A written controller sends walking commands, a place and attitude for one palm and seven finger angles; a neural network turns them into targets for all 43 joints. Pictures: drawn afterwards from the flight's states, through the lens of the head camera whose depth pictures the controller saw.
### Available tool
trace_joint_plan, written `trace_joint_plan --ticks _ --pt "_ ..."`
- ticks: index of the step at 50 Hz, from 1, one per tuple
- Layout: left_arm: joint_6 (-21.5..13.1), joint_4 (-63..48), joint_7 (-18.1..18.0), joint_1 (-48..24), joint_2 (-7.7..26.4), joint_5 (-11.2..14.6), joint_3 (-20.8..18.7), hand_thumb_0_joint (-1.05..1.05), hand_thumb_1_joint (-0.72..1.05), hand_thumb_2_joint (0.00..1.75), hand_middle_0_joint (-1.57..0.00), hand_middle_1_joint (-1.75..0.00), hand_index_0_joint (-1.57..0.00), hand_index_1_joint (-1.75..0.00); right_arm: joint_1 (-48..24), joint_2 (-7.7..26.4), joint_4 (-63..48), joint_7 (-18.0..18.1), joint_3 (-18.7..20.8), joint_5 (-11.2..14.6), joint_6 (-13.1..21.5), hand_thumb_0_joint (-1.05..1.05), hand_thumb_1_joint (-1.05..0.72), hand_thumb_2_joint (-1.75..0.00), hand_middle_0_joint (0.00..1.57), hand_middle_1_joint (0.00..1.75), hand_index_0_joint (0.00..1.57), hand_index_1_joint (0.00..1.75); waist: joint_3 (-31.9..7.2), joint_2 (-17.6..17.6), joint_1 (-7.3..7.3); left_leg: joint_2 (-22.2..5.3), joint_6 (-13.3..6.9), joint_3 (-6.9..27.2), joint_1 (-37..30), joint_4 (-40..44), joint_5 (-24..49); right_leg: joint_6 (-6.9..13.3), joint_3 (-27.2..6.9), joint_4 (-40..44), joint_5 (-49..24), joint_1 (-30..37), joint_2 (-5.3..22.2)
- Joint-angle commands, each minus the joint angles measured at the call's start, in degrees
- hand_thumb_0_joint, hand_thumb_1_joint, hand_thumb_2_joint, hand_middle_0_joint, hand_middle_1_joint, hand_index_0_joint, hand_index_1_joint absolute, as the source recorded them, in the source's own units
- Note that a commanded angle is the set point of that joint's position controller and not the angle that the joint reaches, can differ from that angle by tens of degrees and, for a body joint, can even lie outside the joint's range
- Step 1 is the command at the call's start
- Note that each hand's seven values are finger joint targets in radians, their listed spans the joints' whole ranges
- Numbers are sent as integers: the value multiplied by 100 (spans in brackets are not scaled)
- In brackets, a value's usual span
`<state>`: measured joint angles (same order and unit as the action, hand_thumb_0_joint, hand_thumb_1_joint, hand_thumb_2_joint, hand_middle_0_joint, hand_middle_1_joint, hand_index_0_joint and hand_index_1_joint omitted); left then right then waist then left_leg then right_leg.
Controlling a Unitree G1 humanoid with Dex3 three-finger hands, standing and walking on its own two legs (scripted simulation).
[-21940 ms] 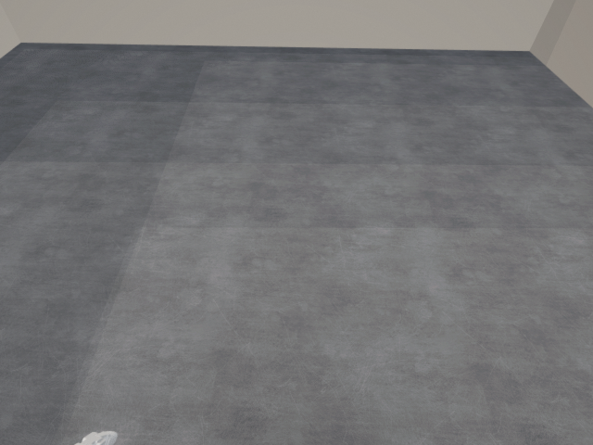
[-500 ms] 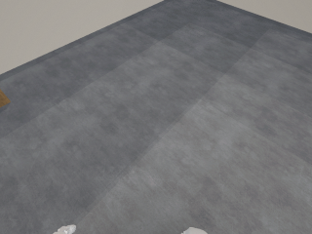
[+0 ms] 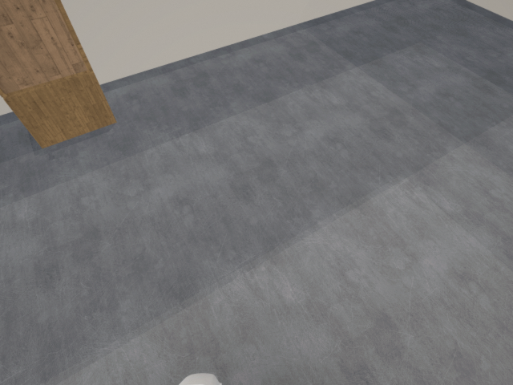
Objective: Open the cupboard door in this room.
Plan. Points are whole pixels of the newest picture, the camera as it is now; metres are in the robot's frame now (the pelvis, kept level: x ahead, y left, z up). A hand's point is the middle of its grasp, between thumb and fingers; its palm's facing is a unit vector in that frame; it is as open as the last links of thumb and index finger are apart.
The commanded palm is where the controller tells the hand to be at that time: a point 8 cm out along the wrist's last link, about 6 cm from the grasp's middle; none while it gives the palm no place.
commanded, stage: turn or walk to find it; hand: left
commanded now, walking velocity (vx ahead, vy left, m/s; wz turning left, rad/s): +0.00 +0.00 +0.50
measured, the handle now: out of the picture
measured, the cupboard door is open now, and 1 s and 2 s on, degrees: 0 0 0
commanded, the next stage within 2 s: stand and wait in 1.86 s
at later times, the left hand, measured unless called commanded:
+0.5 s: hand out of the picture +0.08 +0.21 -0.15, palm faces +0.23 -0.93 -0.28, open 7.4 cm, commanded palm none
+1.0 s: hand out of the picture -0.12 +0.20 -0.18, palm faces +0.56 -0.79 -0.24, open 7.4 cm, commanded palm none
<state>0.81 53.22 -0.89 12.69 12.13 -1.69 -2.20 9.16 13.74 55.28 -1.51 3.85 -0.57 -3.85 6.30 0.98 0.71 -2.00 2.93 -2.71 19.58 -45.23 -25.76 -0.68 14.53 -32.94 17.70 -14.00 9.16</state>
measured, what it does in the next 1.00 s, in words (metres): steps on the spot, turning left: left foot, then right foot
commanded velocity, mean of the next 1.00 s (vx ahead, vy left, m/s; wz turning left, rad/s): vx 0.11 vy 0.00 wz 0.49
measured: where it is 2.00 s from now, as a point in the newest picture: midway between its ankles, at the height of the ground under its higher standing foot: (199, 344)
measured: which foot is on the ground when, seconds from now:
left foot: up 0.00-0.04, down 0.06-0.48, up 0.50-0.94, down 0.96-1.00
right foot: down 0.00-0.06, up 0.08-0.46, down 0.48-0.96, up 0.98-1.00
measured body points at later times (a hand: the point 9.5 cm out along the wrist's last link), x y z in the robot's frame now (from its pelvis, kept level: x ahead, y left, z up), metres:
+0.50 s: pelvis +0.00 -0.01 -0.01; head +0.04 -0.02 +0.44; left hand +0.07 +0.26 -0.13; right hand +0.12 -0.24 -0.16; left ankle -0.01 +0.13 -0.73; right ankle +0.04 -0.12 -0.74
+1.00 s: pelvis +0.01 +0.02 -0.01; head +0.02 +0.05 +0.44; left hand -0.15 +0.24 -0.16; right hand +0.23 -0.14 -0.13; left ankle -0.06 +0.11 -0.74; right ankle +0.04 -0.12 -0.72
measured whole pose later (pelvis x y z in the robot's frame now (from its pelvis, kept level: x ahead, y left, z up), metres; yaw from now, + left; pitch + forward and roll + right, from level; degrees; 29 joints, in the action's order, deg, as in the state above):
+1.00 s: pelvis +0.01 +0.02 -0.01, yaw +31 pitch +0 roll +0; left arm 0.8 59.0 0.5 19.2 15.2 -1.3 -3.9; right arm 8.5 13.0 53.6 -2.3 3.3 -1.4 0.0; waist 3.1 2.6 2.2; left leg -2.4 -0.5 -6.3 14.4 -33.6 -18.7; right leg -3.3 13.8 -43.9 26.8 -15.2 11.1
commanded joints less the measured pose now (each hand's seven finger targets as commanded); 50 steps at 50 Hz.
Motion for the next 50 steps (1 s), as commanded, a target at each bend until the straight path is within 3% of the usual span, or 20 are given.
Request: trace_joint_plan --ticks 1,2,3,5,9,18,22,23,24,25,26,30,34,40,43,46,47,48,49,50 --pt "2 -258 -39 139 1222 86 -385 0 90 90 -20 -30 -20 -30 346 586 -394 41 101 -5 292 0 -90 -90 20 30 20 30 -1146 388 -213 -62 -154 -78 -1286 2191 1617 178 -513 -369 -2035 157 969" --pt "49 -413 -1 234 877 127 -345 0 90 90 -20 -30 -20 -30 505 1183 -421 61 244 -58 343 0 -90 -90 20 30 20 30 -1212 -1216 -291 -1324 -708 1678 -2136 2465 3022 -272 -233 -1491 44 -1265 218" --pt "65 -617 9 -198 638 80 -190 0 90 90 -20 -30 -20 -30 859 1545 -346 78 311 -31 296 0 -90 -90 20 30 20 30 -1040 -1808 -502 -2137 -1220 2313 -1981 2596 4344 -384 -541 -2397 2026 -1832 -130" --pt "155 -565 -39 -628 694 103 -239 0 90 90 -20 -30 -20 -30 656 1363 -297 213 287 -66 290 0 -90 -90 20 30 20 30 -764 -1731 -504 -1853 -1381 2287 -1324 2695 3382 -365 -1212 -3141 1642 -1980 -125" --pt "105 -239 66 -205 715 88 -258 0 90 90 -20 -30 -20 -30 34 982 -479 233 149 -56 363 0 -90 -90 20 30 20 30 -784 -982 -112 -1126 -1134 1413 -1308 2551 3661 -426 -1254 -3134 605 -1730 -237" --pt "60 -521 4 -605 597 140 -178 0 90 90 -20 -30 -20 -30 330 1021 -472 212 251 -89 290 0 -90 -90 20 30 20 30 -879 -1028 -279 -1064 -1277 2037 -1348 2248 4168 -445 -1269 -1491 857 -1152 -585" --pt "-28 -396 -17 44 657 159 -211 0 90 90 -20 -30 -20 -30 19 966 -579 194 275 -65 239 0 -90 -90 20 30 20 30 -943 -959 58 -696 -966 2118 -416 1786 3514 -351 -1095 373 -256 334 -758" --pt "-88 -355 -37 278 866 132 -250 0 90 90 -20 -30 -20 -30 22 829 -594 172 262 -24 249 0 -90 -90 20 30 20 30 -1003 -545 182 -402 -698 1958 99 1394 2735 -285 -1349 1108 -764 1040 -455" --pt "-150 -353 -93 492 1353 28 -351 0 90 90 -20 -30 -20 -30 143 431 -691 133 205 22 266 0 -90 -90 20 30 20 30 -1155 952 232 336 -276 1086 1122 230 858 152 -2693 1514 -1152 1786 963" --pt "-124 -425 -89 432 1581 28 -351 0 90 90 -20 -30 -20 -30 34 444 -817 139 221 -13 237 0 -90 -90 20 30 20 30 -905 1380 243 621 -132 716 1336 -964 -901 787 -3335 1615 -1748 1137 1917" --pt "-153 -495 -115 220 1371 78 -377 0 90 90 -20 -30 -20 -30 65 610 -692 143 263 -68 132 0 -90 -90 20 30 20 30 -742 1456 186 383 -176 1029 1236 -1830 -779 952 -3354 1812 -1164 436 1828" --pt "-160 -714 -107 -547 818 62 -236 0 90 90 -20 -30 -20 -30 443 464 -348 25 234 -90 60 0 -90 -90 20 30 20 30 -439 806 -238 123 -5 665 1230 -2676 418 618 -1687 1534 -1283 218 897" --pt "-162 -517 -118 -74 933 29 -276 0 90 90 -20 -30 -20 -30 107 390 -398 22 167 -58 52 0 -90 -90 20 30 20 30 -502 826 -20 25 112 388 1114 -1963 227 740 -1354 1403 -1960 590 1060" --pt "-254 -63 -24 655 1182 -2 -365 0 90 90 -20 -30 -20 -30 -561 304 -582 -78 52 -70 201 0 -90 -90 20 30 20 30 -631 906 365 -165 17 -80 1108 -374 -48 775 -1442 1761 -337 1358 1366" --pt "-279 89 19 647 1240 -29 -400 0 90 90 -20 -30 -20 -30 -566 233 -633 -103 19 -36 289 0 -90 -90 20 30 20 30 -606 948 309 -188 -114 -258 604 447 -198 742 -1302 1710 -23 1169 1499" --pt "-243 134 73 425 1263 42 -404 0 90 90 -20 -30 -20 -30 205 357 -414 -66 32 -66 400 0 -90 -90 20 30 20 30 -805 433 -143 31 -210 -640 -1197 1939 715 296 -505 850 239 190 1154" --pt "-220 49 124 330 1069 84 -376 0 90 90 -20 -30 -20 -30 704 778 -291 -19 153 -74 447 0 -90 -90 20 30 20 30 -964 -566 -447 -436 -483 239 -2309 2485 347 -36 -142 -323 490 -844 757" --pt "-224 -252 219 -13 676 95 -274 0 90 90 -20 -30 -20 -30 1314 1440 -190 16 326 -129 469 0 -90 -90 20 30 20 30 -843 -2149 -778 -1864 -1033 2484 -2987 3051 -68 -371 63 -2110 1642 -2511 -92" --pt "-222 -535 218 -624 649 41 -205 0 90 90 -20 -30 -20 -30 1760 1642 16 75 337 -102 469 0 -90 -90 20 30 20 30 -599 -1701 -991 -2350 -1477 3108 -2814 3326 44 -299 -641 -2723 1802 -3156 -93" --pt "-219 -534 184 -904 600 37 -234 0 90 90 -20 -30 -20 -30 1628 1496 77 124 292 -88 484 0 -90 -90 20 30 20 30 -363 -1522 -863 -2244 -1480 2998 -2360 3420 -148 -269 -978 -3084 1521 -3210 6"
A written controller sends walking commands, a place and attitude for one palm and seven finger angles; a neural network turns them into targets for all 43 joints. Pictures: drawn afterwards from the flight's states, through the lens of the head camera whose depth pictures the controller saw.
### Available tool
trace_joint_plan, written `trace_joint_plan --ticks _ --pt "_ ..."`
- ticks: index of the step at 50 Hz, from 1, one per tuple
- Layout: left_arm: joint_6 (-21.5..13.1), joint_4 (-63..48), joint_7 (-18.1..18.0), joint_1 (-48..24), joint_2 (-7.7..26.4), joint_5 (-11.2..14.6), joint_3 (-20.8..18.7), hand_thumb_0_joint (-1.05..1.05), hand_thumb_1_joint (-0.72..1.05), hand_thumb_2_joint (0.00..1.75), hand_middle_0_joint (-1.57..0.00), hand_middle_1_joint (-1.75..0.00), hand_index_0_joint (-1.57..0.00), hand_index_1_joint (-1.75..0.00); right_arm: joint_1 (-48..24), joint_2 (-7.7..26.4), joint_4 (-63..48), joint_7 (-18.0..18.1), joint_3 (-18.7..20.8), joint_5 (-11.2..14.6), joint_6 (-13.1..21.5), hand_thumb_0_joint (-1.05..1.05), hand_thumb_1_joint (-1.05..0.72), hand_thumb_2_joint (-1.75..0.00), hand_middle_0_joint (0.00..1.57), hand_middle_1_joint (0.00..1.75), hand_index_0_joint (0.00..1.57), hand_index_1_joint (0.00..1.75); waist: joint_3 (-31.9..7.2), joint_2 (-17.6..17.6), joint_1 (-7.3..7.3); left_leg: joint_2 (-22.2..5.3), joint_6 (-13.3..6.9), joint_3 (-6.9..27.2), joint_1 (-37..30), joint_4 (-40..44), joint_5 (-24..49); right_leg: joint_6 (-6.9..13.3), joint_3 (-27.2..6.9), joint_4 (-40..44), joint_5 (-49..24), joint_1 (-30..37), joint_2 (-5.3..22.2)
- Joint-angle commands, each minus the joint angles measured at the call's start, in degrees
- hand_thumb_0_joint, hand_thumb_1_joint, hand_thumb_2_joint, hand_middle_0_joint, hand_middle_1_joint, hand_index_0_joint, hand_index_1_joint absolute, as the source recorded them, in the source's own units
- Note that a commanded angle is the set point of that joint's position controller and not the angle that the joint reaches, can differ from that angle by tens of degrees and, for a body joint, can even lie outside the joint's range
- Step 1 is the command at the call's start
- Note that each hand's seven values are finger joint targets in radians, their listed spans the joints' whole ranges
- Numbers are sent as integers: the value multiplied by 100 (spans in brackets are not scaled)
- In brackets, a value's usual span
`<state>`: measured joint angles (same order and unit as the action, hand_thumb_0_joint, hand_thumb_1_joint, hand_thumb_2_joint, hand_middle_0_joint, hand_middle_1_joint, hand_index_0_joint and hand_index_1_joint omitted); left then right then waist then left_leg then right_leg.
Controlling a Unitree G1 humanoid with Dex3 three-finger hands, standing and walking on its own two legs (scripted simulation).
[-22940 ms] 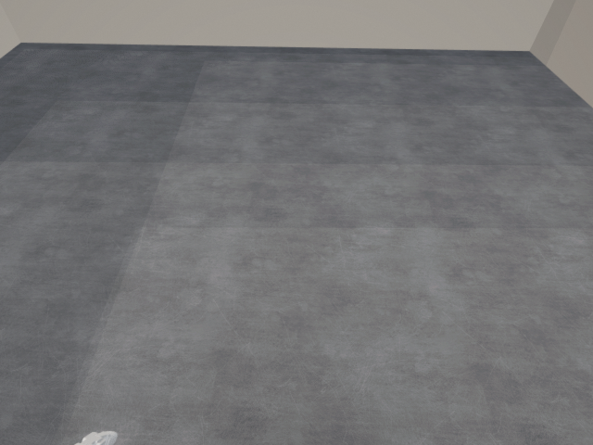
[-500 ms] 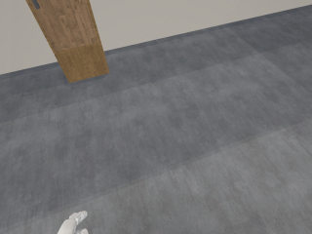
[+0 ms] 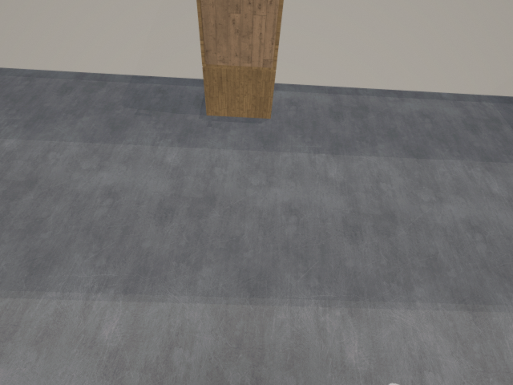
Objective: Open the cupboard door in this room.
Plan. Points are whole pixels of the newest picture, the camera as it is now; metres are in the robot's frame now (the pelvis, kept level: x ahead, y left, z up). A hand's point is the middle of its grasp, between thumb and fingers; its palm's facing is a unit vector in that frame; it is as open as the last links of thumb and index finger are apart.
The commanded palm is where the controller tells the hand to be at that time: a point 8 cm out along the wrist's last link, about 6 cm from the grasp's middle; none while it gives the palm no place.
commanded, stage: turn or walk to find it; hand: left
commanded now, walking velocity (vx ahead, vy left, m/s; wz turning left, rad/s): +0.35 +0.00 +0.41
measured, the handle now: out of the picture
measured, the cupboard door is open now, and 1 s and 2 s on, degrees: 0 0 0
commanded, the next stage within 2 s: stand and wait in 0.86 s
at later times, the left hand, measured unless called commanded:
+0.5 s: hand (182, 313) +0.26 +0.16 -0.15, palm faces +0.17 -0.96 -0.22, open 7.4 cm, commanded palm none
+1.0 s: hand (164, 297) +0.29 +0.21 -0.17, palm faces +0.29 -0.95 -0.14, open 7.4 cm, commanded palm none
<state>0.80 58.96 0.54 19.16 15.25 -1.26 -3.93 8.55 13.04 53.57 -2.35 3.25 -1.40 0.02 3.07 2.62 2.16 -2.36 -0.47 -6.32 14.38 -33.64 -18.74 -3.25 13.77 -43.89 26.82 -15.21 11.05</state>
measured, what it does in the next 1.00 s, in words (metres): walks ahead: right foot, then left foot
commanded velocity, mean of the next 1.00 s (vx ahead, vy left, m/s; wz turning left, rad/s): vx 0.31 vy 0.00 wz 0.16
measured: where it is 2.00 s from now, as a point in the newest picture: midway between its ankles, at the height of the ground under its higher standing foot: (242, 306)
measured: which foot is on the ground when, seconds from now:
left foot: down 0.00-0.40, up 0.42-0.84, down 0.86-1.00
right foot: up 0.00-0.38, down 0.40-0.86, up 0.88-1.00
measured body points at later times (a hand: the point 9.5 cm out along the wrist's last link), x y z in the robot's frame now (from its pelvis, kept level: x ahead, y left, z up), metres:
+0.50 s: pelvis +0.18 -0.03 -0.01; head +0.21 -0.05 +0.44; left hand +0.25 +0.22 -0.13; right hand +0.19 -0.27 -0.17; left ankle +0.04 +0.09 -0.64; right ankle +0.27 -0.13 -0.73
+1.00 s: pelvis +0.37 +0.06 +0.01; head +0.39 +0.08 +0.46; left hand +0.28 +0.26 -0.16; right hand +0.51 -0.14 -0.12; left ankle +0.36 +0.14 -0.73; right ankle +0.34 -0.09 -0.65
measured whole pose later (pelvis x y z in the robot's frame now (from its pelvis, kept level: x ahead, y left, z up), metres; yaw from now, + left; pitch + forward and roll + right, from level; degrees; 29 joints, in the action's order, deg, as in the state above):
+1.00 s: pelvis +0.37 +0.06 +0.01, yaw +13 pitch -1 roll -1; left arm -1.1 65.3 0.2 18.2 9.7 -1.0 -2.1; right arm 8.8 8.1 57.5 0.6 3.3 -0.6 5.1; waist 4.3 1.7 1.7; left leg -2.9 -2.8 -10.6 14.1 -29.4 -14.8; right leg -1.3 6.0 -62.9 24.3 -23.0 6.6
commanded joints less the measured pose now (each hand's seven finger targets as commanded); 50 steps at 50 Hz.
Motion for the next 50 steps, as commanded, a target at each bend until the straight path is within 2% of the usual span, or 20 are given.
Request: trace_joint_plan --ticks 1,5,10,15,18,19,20,21,22,24,26,30,38,41,42,43,44,46,48,50 --pt "-221 -1000 70 -1502 328 14 -92 0 90 90 -20 -30 -20 -30 1296 1303 130 238 274 4 120 0 -90 -90 20 30 20 30 280 -1515 -813 -1955 -1061 2964 -1354 2334 -855 1 -1055 -2110 91 -2975 -87" --pt "-207 -579 161 -705 318 -20 -51 0 90 90 -20 -30 -20 -30 778 884 19 252 121 43 321 0 -90 -90 20 30 20 30 147 -1008 -298 -1168 -814 1639 -1035 2264 788 -129 -1006 -2009 -1085 -2324 -164" --pt "-196 -794 154 -1131 271 7 1 0 90 90 -20 -30 -20 -30 1052 837 232 265 165 68 392 0 -90 -90 20 30 20 30 355 -889 -313 -1184 -1004 1461 -1136 2294 1553 -263 -1018 -1284 -1372 -2536 -91" --pt "-283 -949 192 -1492 111 30 24 0 90 90 -20 -30 -20 -30 1156 809 438 296 198 0 395 0 -90 -90 20 30 20 30 383 -1043 -374 -1128 -891 1359 -792 1954 1789 -114 -747 366 -1411 -1423 -318" --pt "-382 -526 167 -216 312 -1 -65 0 90 90 -20 -30 -20 -30 1096 820 523 296 214 1 355 0 -90 -90 20 30 20 30 -141 -514 204 -706 -599 1129 -303 460 2289 64 -476 1161 -1698 609 -726" --pt "-472 -203 127 823 638 -46 -156 0 90 90 -20 -30 -20 -30 1118 678 523 270 202 42 377 0 -90 -90 20 30 20 30 -709 56 638 -347 -385 861 330 -997 1894 217 -949 1440 -1566 2000 -334" --pt "-512 55 16 1629 1365 -93 -324 0 90 90 -20 -30 -20 -30 1344 146 362 239 100 121 398 0 -90 -90 20 30 20 30 -1406 2015 792 503 -134 516 1692 -3079 -996 718 -3500 2226 -1459 3089 1482" --pt "-512 15 -22 1365 1410 18 -314 0 90 90 -20 -30 -20 -30 1282 267 255 241 94 134 355 0 -90 -90 20 30 20 30 -1375 1715 598 297 -228 1036 2000 -4077 -1411 1066 -4479 2993 -356 2613 1962" --pt "-506 -144 -29 703 1175 2 -285 0 90 90 -20 -30 -20 -30 888 246 258 195 127 96 349 0 -90 -90 20 30 20 30 -798 1170 499 29 -236 1105 2314 -4606 -839 1129 -4374 3206 762 1880 1791" --pt "-517 -283 -90 -154 504 -13 -93 0 90 90 -20 -30 -20 -30 572 134 281 130 112 31 273 0 -90 -90 20 30 20 30 63 361 83 -422 -185 1051 2155 -4400 64 896 -3022 3257 543 427 1413" --pt "-547 -266 -115 -402 176 -47 0 0 90 90 -20 -30 -20 -30 895 -35 441 103 92 -13 122 0 -90 -90 20 30 20 30 37 519 -208 -461 -38 848 1679 -3919 316 738 -1996 3357 8 -177 1063" --pt "-584 -101 -110 -295 184 -57 -25 0 90 90 -20 -30 -20 -30 891 -168 414 43 113 -35 10 0 -90 -90 20 30 20 30 94 442 -329 -509 150 467 1616 -2835 660 750 -1133 3574 -359 -258 794" --pt "-547 289 -93 291 340 -39 -29 0 90 90 -20 -30 -20 -30 -129 -162 44 -17 43 9 223 0 -90 -90 20 30 20 30 146 308 14 -414 90 6 1172 -322 485 976 -951 3138 -1401 912 903" --pt "-463 310 -86 180 328 8 -23 0 90 90 -20 -30 -20 -30 588 81 287 44 83 -21 312 0 -90 -90 20 30 20 30 -91 -9 -421 -124 35 -302 -670 506 620 734 -510 2059 -1718 159 558" --pt "-456 236 -59 172 143 19 9 0 90 90 -20 -30 -20 -30 1343 515 492 107 197 -44 353 0 -90 -90 20 30 20 30 -481 -895 -764 -646 -179 538 -1814 975 191 493 -183 619 -1712 -518 103" --pt "-444 60 8 134 -177 63 77 0 90 90 -20 -30 -20 -30 2029 1219 670 181 377 -69 359 0 -90 -90 20 30 20 30 -708 -2332 -948 -1954 -610 2570 -2585 1696 -84 204 -2 -1150 249 -1830 -649" --pt "-426 -114 -44 -196 -75 30 115 0 90 90 -20 -30 -20 -30 2207 1235 804 264 345 -33 326 0 -90 -90 20 30 20 30 -760 -2187 -1038 -2301 -874 3008 -2577 1995 338 246 -698 -2061 703 -2324 -666" --pt "-432 -19 -31 -445 -151 54 95 0 90 90 -20 -30 -20 -30 1415 740 642 324 191 12 336 0 -90 -90 20 30 20 30 -303 -1212 -691 -2182 -1017 2156 -1733 1821 1748 263 -1055 -2497 7 -2372 -265" --pt "-391 168 -22 -310 -246 27 114 0 90 90 -20 -30 -20 -30 1052 351 628 351 53 16 441 0 -90 -90 20 30 20 30 -188 -571 -382 -1840 -822 1251 -1168 1781 3221 163 -1103 -2176 -354 -1842 -166" --pt "-287 229 -63 -101 -440 10 120 0 90 90 -20 -30 -20 -30 1007 179 652 377 52 17 482 0 -90 -90 20 30 20 30 -376 -738 -248 -1564 -752 682 -1057 1726 4106 83 -1068 -1876 -661 -1525 -268"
